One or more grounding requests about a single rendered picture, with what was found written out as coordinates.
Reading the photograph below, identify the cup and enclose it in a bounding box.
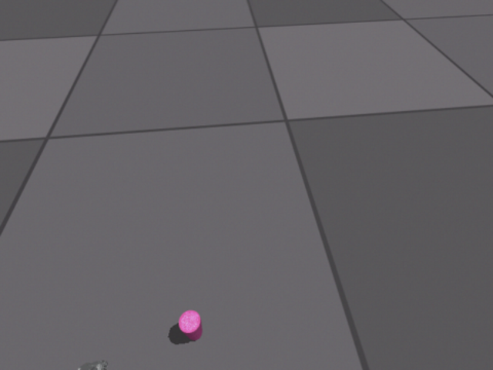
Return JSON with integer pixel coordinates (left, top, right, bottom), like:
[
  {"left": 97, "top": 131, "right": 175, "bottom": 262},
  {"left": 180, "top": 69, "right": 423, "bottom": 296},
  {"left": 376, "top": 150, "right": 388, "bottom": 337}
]
[{"left": 179, "top": 310, "right": 203, "bottom": 341}]

